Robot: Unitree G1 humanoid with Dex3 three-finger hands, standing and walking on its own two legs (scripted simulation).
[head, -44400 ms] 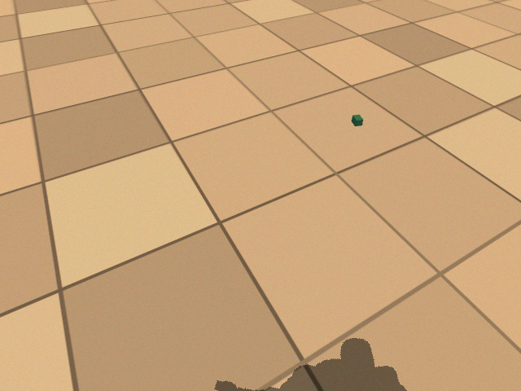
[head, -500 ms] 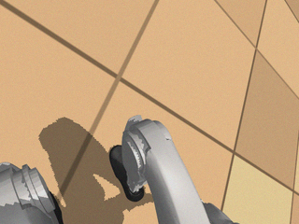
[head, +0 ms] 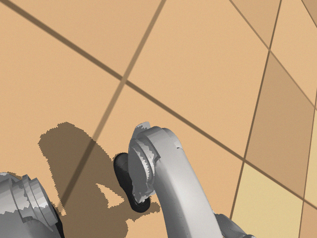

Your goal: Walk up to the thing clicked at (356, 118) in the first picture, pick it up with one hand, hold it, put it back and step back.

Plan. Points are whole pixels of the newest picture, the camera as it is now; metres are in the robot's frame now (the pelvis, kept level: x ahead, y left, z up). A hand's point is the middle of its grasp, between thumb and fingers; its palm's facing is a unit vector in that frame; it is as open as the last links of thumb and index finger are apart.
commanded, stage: open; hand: left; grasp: from above
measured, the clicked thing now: out of the picture +0.46 +0.40 -0.29
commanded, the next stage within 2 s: withdraw in 0.44 s
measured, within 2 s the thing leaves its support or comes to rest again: neither
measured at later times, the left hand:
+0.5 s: hand out of the picture +0.45 +0.38 -0.25, palm faces -0.35 -0.25 -0.90, open 14.1 cm
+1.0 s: hand out of the picture +0.45 +0.42 -0.13, palm faces -0.47 -0.09 -0.88, open 14.1 cm
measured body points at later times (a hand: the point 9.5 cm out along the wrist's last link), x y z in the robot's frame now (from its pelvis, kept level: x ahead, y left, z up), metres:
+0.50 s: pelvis +0.00 +0.00 +0.00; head +0.30 +0.14 +0.30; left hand +0.47 +0.39 -0.20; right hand +0.04 -0.25 -0.04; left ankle +0.05 +0.12 -0.28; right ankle +0.12 -0.13 -0.28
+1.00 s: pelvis +0.00 +0.00 +0.02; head +0.26 +0.12 +0.37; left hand +0.47 +0.42 -0.08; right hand +0.08 -0.26 -0.06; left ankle +0.05 +0.12 -0.28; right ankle +0.12 -0.13 -0.28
